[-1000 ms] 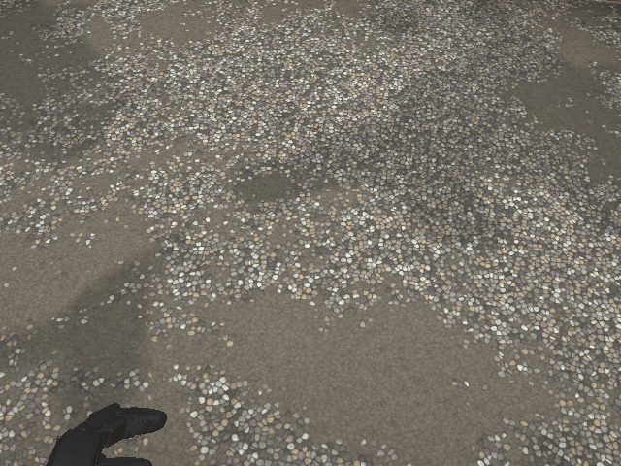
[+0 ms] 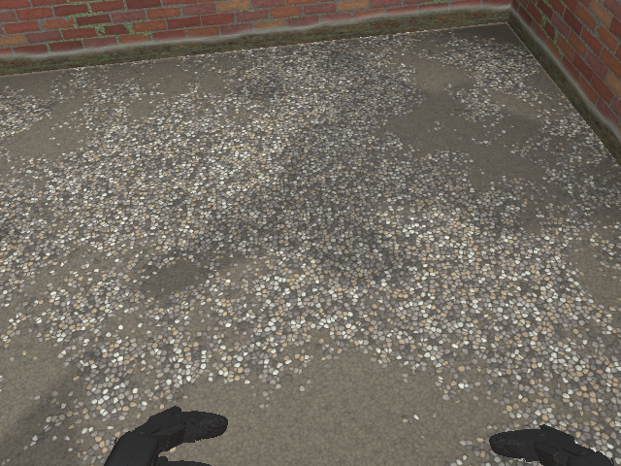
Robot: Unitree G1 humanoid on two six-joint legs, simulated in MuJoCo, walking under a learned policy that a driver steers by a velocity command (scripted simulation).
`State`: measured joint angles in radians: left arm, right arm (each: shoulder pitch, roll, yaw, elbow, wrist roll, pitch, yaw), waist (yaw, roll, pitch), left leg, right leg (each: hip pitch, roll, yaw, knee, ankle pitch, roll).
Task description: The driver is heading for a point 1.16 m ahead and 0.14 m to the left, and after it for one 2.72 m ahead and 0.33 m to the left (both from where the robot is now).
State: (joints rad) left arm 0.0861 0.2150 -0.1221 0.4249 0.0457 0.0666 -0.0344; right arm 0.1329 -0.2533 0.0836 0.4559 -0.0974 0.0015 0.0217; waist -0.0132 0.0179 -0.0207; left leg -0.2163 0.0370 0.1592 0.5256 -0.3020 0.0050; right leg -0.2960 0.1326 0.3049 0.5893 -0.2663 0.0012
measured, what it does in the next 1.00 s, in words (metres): stands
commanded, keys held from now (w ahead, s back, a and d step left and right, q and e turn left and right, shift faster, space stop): w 1.00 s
